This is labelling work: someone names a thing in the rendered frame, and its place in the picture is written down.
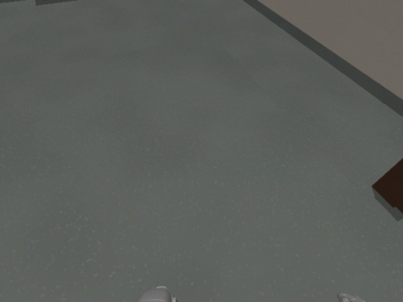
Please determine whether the sofa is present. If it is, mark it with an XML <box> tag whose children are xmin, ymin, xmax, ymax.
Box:
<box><xmin>372</xmin><ymin>159</ymin><xmax>403</xmax><ymax>214</ymax></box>

